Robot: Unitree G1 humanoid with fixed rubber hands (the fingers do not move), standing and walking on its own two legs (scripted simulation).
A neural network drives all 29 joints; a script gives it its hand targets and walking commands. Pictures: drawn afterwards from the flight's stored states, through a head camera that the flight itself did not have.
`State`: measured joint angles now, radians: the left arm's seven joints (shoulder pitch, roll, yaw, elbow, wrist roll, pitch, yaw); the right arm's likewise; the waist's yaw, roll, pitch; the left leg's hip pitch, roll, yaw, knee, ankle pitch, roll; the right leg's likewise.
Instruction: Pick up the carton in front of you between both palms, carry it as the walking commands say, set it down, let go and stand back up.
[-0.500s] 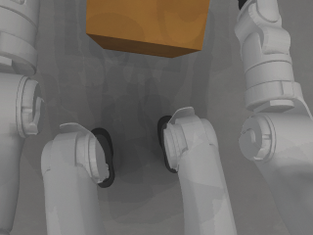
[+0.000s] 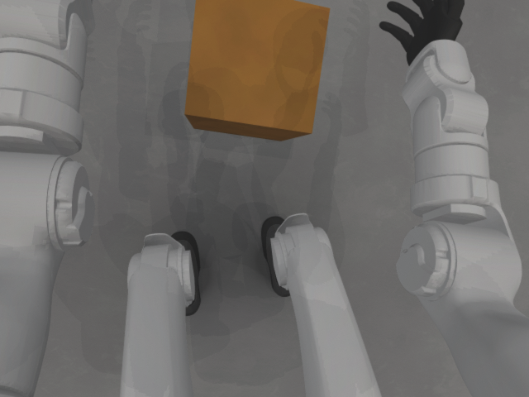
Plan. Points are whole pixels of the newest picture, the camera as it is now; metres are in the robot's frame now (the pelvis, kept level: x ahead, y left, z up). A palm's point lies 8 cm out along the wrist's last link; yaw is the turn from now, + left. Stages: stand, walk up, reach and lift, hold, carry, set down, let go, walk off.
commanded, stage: set down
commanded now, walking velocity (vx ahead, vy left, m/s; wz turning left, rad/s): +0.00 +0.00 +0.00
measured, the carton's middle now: (249, 79) +0.55 -0.07 -0.39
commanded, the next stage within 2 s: let go in 0.32 s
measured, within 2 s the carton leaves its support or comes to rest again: neither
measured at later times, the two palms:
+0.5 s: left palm out of the picture +0.58 +0.15 +0.03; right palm out of the picture +0.49 -0.24 +0.04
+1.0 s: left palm out of the picture +0.40 +0.18 +0.13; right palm out of the picture +0.34 -0.25 +0.15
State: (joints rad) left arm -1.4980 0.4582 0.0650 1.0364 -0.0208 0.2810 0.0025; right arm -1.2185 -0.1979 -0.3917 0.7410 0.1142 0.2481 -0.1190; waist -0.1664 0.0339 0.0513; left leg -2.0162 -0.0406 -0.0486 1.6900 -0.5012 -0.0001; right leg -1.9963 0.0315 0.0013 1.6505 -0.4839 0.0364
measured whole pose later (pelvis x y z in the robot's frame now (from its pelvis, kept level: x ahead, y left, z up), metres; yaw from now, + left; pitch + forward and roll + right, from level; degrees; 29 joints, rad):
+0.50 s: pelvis +0.02 +0.00 +0.13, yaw +3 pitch +46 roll -1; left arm -1.25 0.31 0.25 0.95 0.15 0.25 0.00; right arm -0.97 -0.14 -0.44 0.68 -0.06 0.21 0.01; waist -0.14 0.04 -0.06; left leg -1.59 -0.05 -0.05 1.11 -0.32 -0.01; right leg -1.58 0.01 0.01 1.10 -0.32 0.02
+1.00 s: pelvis +0.09 -0.02 +0.23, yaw +3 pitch +22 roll +1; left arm -0.27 0.15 0.16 0.61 0.09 0.06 0.06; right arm -0.09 -0.19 -0.09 0.48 0.01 0.04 0.10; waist -0.11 -0.03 -0.04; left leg -0.78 -0.01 -0.05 0.69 -0.29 -0.02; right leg -0.79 0.03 0.02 0.71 -0.30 -0.01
